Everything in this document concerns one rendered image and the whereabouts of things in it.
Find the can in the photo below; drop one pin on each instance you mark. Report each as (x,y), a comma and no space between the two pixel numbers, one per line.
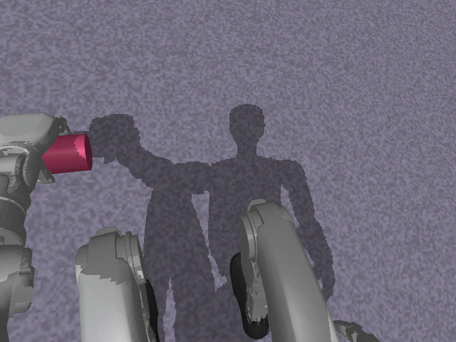
(69,153)

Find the left robot hand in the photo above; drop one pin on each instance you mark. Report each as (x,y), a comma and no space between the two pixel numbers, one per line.
(36,130)

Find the right robot foot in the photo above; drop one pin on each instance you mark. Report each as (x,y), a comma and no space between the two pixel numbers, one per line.
(253,329)

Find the right robot hand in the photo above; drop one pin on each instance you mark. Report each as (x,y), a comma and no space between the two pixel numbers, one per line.
(354,332)

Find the left robot arm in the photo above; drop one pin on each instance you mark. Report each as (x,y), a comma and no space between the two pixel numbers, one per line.
(19,170)

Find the left robot foot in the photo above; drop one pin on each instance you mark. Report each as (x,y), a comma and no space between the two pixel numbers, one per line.
(153,311)

